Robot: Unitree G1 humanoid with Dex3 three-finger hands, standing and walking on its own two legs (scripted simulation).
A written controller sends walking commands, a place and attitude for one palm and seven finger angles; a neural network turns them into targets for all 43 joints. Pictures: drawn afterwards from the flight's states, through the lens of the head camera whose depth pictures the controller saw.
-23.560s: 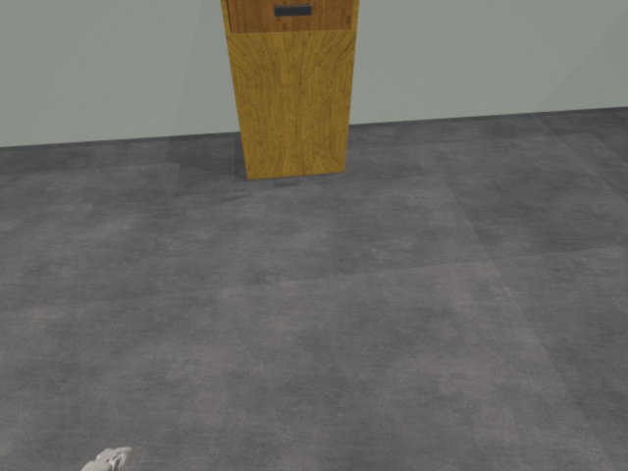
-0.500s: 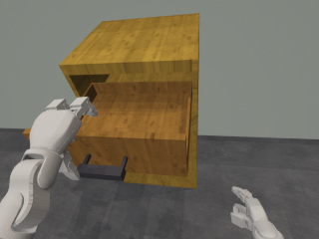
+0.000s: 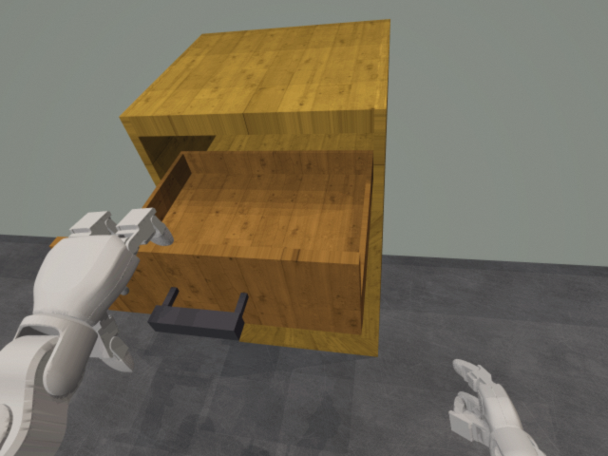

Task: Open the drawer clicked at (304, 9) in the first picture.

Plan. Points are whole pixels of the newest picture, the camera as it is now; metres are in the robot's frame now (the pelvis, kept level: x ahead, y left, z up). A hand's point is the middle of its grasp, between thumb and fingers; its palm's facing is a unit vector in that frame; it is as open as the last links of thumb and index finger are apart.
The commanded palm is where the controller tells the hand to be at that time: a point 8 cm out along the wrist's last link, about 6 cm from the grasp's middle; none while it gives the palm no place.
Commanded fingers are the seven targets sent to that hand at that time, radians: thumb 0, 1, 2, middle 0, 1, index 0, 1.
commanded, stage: draw the hand back to the body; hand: left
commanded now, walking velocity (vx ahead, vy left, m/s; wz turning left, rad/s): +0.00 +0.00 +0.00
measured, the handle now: (202, 309) +0.29 +0.22 +0.02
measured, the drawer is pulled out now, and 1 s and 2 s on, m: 0.29 0.29 0.29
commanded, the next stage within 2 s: step back with the hand held close in 1.10 s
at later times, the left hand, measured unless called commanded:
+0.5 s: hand (111, 261) +0.23 +0.23 +0.21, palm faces +0.42 -0.84 -0.35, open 12.2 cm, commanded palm +0.18 +0.27 +0.22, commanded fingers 0.00 0.23 0.62 -0.25 -0.73 -0.25 -0.73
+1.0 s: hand (76, 271) +0.22 +0.27 +0.20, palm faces +0.48 -0.80 -0.37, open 8.0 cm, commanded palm +0.17 +0.31 +0.21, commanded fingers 0.00 0.90 0.90 -0.20 -0.30 -0.20 -0.30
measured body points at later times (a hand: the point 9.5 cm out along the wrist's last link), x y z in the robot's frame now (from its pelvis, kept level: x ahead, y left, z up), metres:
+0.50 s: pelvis +0.03 +0.01 +0.00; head +0.03 +0.00 +0.45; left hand +0.21 +0.27 +0.23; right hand +0.22 -0.21 -0.08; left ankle -0.02 +0.14 -0.74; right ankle +0.07 -0.11 -0.74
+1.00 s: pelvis +0.04 +0.02 +0.00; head +0.03 +0.01 +0.45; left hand +0.19 +0.31 +0.22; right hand +0.25 -0.17 -0.07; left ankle -0.02 +0.14 -0.74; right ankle +0.07 -0.11 -0.74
